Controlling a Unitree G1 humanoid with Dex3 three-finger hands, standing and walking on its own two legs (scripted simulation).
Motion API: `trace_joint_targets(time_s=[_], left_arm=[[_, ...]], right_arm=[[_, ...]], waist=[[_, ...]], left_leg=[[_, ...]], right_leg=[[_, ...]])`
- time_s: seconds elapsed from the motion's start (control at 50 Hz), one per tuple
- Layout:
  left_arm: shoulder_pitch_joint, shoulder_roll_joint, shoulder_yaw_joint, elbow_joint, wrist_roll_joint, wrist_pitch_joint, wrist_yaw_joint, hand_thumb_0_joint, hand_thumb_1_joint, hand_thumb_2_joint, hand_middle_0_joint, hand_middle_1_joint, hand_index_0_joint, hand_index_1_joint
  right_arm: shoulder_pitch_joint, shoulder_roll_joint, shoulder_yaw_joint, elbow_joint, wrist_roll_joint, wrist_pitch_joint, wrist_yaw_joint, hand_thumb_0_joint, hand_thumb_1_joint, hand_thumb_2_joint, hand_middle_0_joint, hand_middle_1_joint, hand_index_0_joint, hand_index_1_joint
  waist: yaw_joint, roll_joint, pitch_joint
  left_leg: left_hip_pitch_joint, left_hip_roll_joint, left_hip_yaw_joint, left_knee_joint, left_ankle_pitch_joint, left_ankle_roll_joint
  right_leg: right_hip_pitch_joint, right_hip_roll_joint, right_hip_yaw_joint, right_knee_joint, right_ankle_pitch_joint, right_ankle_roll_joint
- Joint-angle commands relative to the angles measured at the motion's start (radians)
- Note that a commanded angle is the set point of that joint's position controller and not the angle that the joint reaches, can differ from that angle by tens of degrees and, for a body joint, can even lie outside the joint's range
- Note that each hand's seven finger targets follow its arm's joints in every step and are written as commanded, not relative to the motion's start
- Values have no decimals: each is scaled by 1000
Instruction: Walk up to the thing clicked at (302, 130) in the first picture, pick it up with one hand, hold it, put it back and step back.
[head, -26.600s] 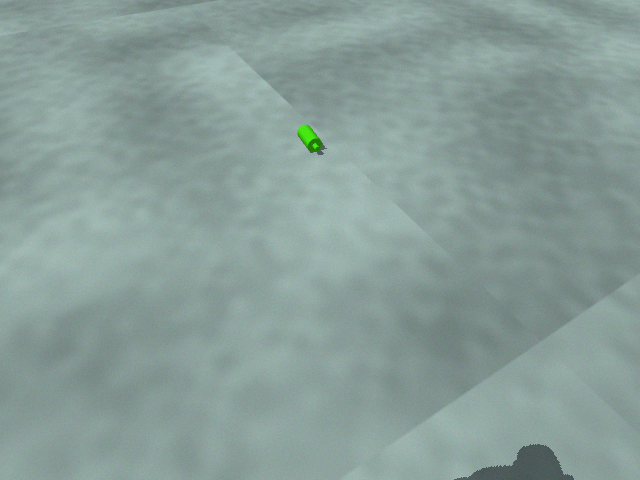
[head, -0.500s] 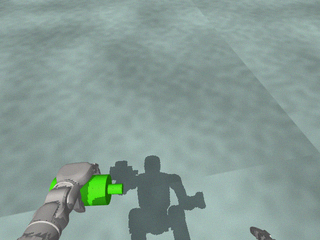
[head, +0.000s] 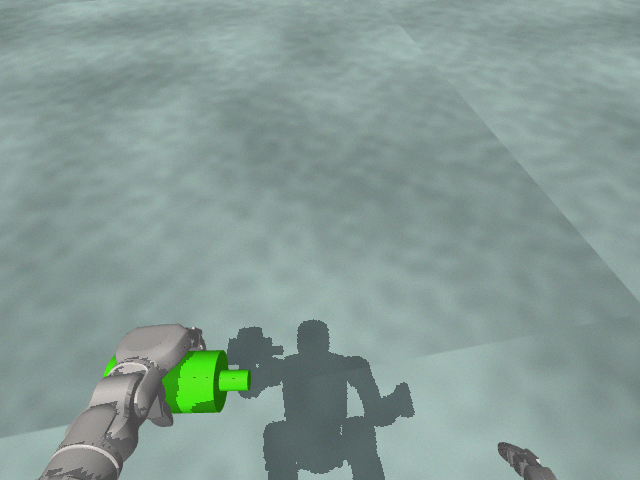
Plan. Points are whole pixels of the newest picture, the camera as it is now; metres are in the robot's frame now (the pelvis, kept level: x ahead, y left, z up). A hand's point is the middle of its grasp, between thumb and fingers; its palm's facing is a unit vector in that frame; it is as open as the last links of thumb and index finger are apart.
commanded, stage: hold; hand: left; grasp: from above
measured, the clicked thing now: (183, 381) +0.29 +0.20 -0.08
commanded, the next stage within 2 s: crouch in 0.84 s
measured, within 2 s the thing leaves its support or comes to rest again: neither
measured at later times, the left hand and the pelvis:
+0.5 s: hand (160, 375) +0.29 +0.22 -0.04, palm faces -0.48 -0.04 -0.87, open 10.9 cm; pelvis +0.00 +0.00 +0.01, yaw +0 degrees
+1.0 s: hand (162, 376) +0.29 +0.22 -0.04, palm faces -0.47 -0.05 -0.88, open 11.0 cm; pelvis +0.00 -0.01 +0.01, yaw +0 degrees
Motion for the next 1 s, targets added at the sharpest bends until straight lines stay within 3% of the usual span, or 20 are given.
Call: trace_joint_targets(time_s=[0.0,0.04,0.08,0.22,0.34,0.4,0.44,0.52,0.54,0.58,0.6,0.64,0.68,0.72,0.76,0.82,0.86,0.9,0.92,0.98], left_arm=[[-371,231,129,-231,-10,-8,52,0,727,994,-1143,-638,-1110,-674],[-390,247,143,-265,-13,-14,51,0,744,981,-1140,-654,-1115,-682],[-383,220,119,-267,-8,-8,46,0,744,990,-1145,-643,-1116,-675],[-387,238,121,-276,-20,-9,23,0,763,1014,-1170,-649,-1138,-685],[-381,255,144,-274,-18,-16,14,0,720,979,-1125,-643,-1099,-673],[-347,216,116,-264,-20,-16,8,0,724,988,-1112,-670,-1091,-694],[-405,260,140,-273,-20,-19,10,0,726,997,-1127,-664,-1101,-694],[-342,227,131,-255,-21,-21,12,0,730,1018,-1147,-650,-1113,-687],[-329,200,109,-243,-22,-20,11,0,730,997,-1132,-653,-1104,-684],[-386,250,140,-266,-18,-23,20,0,736,1011,-1140,-661,-1110,-694],[-359,233,130,-257,-14,-22,19,0,722,1011,-1132,-650,-1100,-685],[-385,265,152,-285,-13,-27,21,0,724,983,-1126,-647,-1099,-677],[-413,243,124,-285,-11,-29,22,0,713,1010,-1127,-663,-1096,-697],[-394,255,151,-279,-17,-29,30,0,718,1002,-1121,-672,-1094,-701],[-392,218,116,-262,-23,-29,29,0,739,1036,-1139,-680,-1110,-712],[-365,248,147,-268,-20,-28,34,0,719,1018,-1134,-663,-1103,-697],[-398,241,131,-273,-17,-28,30,0,752,1030,-1163,-664,-1131,-700],[-369,256,151,-250,-14,-22,33,0,725,1033,-1145,-663,-1111,-701],[-355,246,147,-233,-13,-21,32,0,783,953,-1128,-743,-1140,-738],[-344,233,134,-227,-12,-26,26,0,672,959,-1035,-730,-1028,-740]], right_arm=[[-68,-141,-37,-134,-3,-43,-12,0,-898,-900,200,299,199,299],[-77,-140,-39,-134,-3,-44,-13,0,-896,-899,200,299,199,299],[-76,-139,-36,-135,-2,-44,-14,0,-896,-899,200,299,199,299],[-92,-137,-31,-140,3,-41,-21,0,-899,-900,200,299,199,299],[-93,-137,-29,-135,4,-40,-26,0,-898,-900,200,300,199,300],[-91,-134,-29,-138,3,-37,-26,0,-895,-898,200,299,200,299],[-92,-139,-32,-133,5,-34,-27,0,-897,-899,200,300,199,300],[-102,-129,-30,-139,3,-30,-27,0,-898,-900,200,299,200,299],[-95,-131,-31,-138,3,-30,-26,0,-896,-898,200,299,200,299],[-100,-135,-32,-137,3,-27,-27,0,-898,-899,200,299,199,299],[-94,-134,-33,-138,3,-27,-26,0,-896,-899,200,299,199,299],[-96,-136,-36,-136,2,-23,-26,0,-896,-898,200,299,200,299],[-103,-134,-31,-138,2,-24,-26,0,-901,-900,200,300,199,300],[-93,-134,-34,-136,1,-22,-27,0,-897,-899,200,299,199,299],[-102,-136,-34,-136,1,-22,-25,0,-896,-898,200,299,200,299],[-101,-135,-35,-135,-1,-20,-27,0,-898,-899,200,299,200,299],[-104,-132,-32,-135,-2,-18,-26,0,-899,-900,200,299,199,299],[-104,-133,-33,-137,0,-16,-27,0,-902,-901,199,299,199,299],[-99,-138,-34,-137,0,-14,-26,0,-921,-912,200,301,200,301],[-98,-135,-33,-137,1,-11,-27,0,-881,-896,200,300,201,300]], waist=[[-1,0,-246],[11,26,-272],[-1,15,-261],[3,8,-248],[13,23,-259],[6,3,-266],[11,32,-276],[18,8,-263],[5,-9,-255],[14,23,-252],[12,21,-249],[17,37,-285],[11,30,-263],[14,23,-277],[1,18,-257],[20,11,-268],[10,4,-271],[17,12,-263],[10,-8,-252],[8,-17,-239]], left_leg=[[149,-34,-7,-89,187,8],[164,-35,-5,-92,190,4],[172,-32,-5,-97,199,6],[183,-33,-5,-111,211,8],[198,-31,-7,-122,230,6],[207,-28,-9,-118,276,6],[222,-28,-8,-120,296,3],[217,-34,-5,-122,283,6],[207,-34,-4,-120,284,9],[209,-31,-6,-129,270,2],[213,-28,-7,-129,273,1],[230,-28,-8,-128,296,1],[227,-29,-10,-130,283,1],[228,-29,-8,-131,284,5],[236,-27,-8,-134,267,3],[225,-34,-4,-129,277,7],[226,-36,-1,-128,275,11],[215,-37,0,-131,276,10],[212,-35,-3,-135,273,11],[204,-34,-3,-137,262,12]], right_leg=[[66,42,-28,-100,142,-35],[75,43,-28,-101,140,-36],[69,44,-26,-102,153,-37],[90,42,-27,-119,164,-35],[107,44,-28,-120,175,-39],[118,46,-33,-113,216,-40],[117,45,-33,-114,230,-42],[124,43,-33,-127,221,-37],[125,43,-30,-126,228,-36],[114,45,-33,-128,208,-40],[110,46,-35,-125,207,-42],[126,45,-35,-121,227,-42],[115,44,-34,-127,216,-42],[125,43,-34,-128,224,-40],[107,44,-35,-132,208,-40],[132,38,-32,-138,218,-36],[136,34,-27,-140,226,-33],[140,35,-28,-142,225,-34],[138,36,-29,-140,223,-35],[129,37,-29,-143,211,-35]])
